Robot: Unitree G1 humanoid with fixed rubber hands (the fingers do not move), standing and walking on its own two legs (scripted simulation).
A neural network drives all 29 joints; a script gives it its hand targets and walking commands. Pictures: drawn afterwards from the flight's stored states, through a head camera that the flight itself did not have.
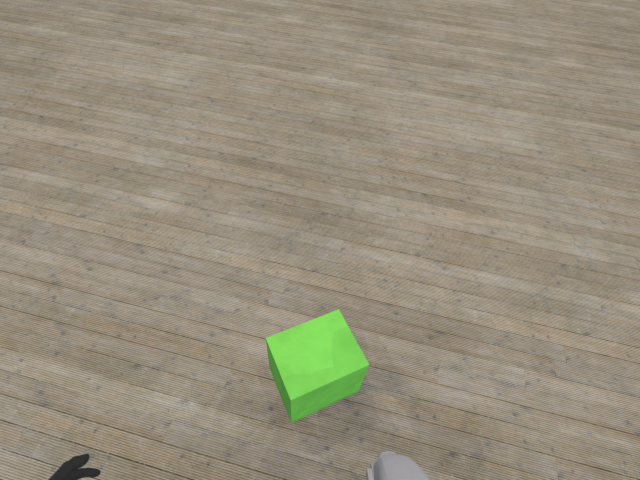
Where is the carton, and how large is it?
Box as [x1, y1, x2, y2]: [266, 309, 368, 422]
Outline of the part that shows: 338,309 266,338 270,369 291,422 358,391 368,366 368,363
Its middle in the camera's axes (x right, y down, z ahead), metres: -0.01 +0.36 +1.14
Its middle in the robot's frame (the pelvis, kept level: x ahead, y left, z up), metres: +0.50 -0.02 -0.65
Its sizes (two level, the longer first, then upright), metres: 0.228 0.183 0.226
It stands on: the floor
